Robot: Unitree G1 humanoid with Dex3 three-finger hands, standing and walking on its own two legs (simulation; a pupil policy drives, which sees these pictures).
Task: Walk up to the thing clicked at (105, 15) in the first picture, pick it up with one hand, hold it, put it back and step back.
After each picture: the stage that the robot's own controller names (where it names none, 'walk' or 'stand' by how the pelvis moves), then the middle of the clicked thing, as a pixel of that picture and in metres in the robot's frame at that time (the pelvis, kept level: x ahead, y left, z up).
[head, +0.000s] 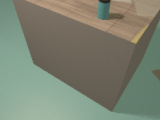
stand; (103, 7) +0.87 -0.11 +0.05
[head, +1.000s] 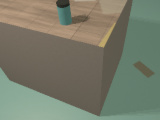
walk; (64, 12) +0.76 +0.14 +0.07
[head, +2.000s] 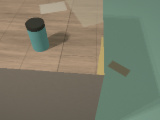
stand; (38, 35) +0.52 +0.18 +0.09
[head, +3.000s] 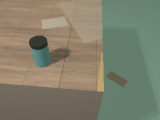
stand; (40, 52) +0.49 +0.18 +0.05
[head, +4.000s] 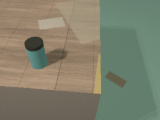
stand; (36, 53) +0.48 +0.19 +0.05
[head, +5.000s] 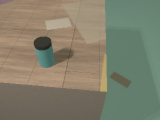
stand; (44, 52) +0.50 +0.17 +0.04
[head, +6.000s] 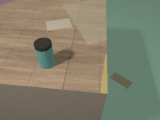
stand; (45, 53) +0.49 +0.17 +0.04
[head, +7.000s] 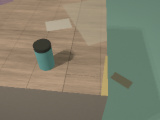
rise first; (44, 55) +0.48 +0.17 +0.04
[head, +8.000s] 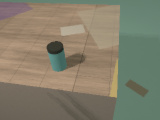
rise first; (57, 56) +0.49 +0.16 +0.05
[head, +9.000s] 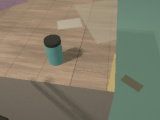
go down; (54, 50) +0.50 +0.15 +0.06
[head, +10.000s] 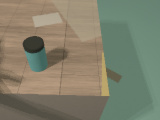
go down; (36, 54) +0.46 +0.15 +0.07
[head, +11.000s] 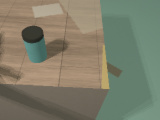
close in; (35, 45) +0.48 +0.15 +0.08
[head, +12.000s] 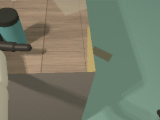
close; (11, 30) +0.50 +0.17 +0.11
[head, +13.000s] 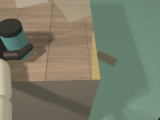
lift; (15, 40) +0.47 +0.18 +0.11
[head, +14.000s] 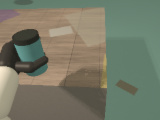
lift; (31, 53) +0.34 +0.15 +0.22
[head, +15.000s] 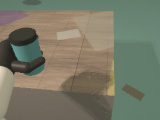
hold; (28, 52) +0.33 +0.17 +0.23
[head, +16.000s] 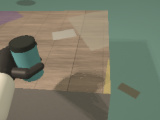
hold; (27, 59) +0.33 +0.17 +0.21
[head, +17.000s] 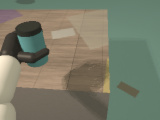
crouch; (33, 44) +0.37 +0.15 +0.23
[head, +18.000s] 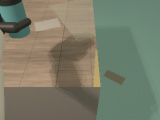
lower; (14, 16) +0.48 +0.18 +0.25
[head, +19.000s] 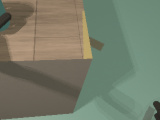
lower; out of the picture +0.54 +0.19 +0.13
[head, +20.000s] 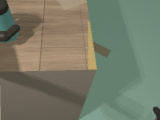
lower; (1, 21) +0.52 +0.19 +0.12
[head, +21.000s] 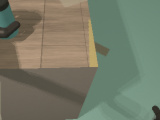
lower; (1, 17) +0.52 +0.19 +0.12
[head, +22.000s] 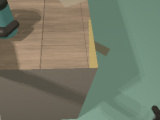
lower; (0, 17) +0.53 +0.19 +0.12
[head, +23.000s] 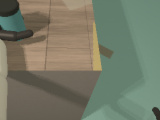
open; (11, 20) +0.52 +0.17 +0.12
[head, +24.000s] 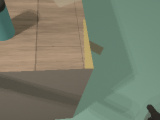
sink last; out of the picture +0.52 +0.18 +0.12
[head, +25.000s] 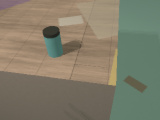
sink last; (53, 42) +0.53 +0.17 +0.10
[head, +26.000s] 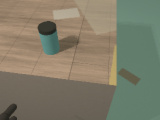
stand; (49, 38) +0.52 +0.16 +0.09
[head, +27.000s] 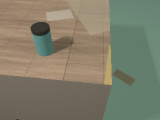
stand; (42, 39) +0.52 +0.17 +0.10
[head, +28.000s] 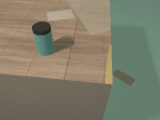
stand; (44, 39) +0.52 +0.16 +0.10
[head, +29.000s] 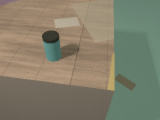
stand; (52, 46) +0.52 +0.15 +0.06
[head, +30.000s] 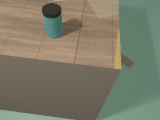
walk; (53, 21) +0.56 +0.12 +0.07
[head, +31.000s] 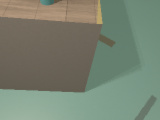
walk; out of the picture +0.78 +0.20 +0.06
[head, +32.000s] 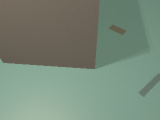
stand; out of the picture +1.13 +0.20 +0.07
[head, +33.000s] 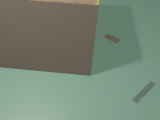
stand; out of the picture +1.15 +0.17 +0.05
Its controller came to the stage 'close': yes
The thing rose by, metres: 0.20
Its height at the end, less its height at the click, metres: +0.00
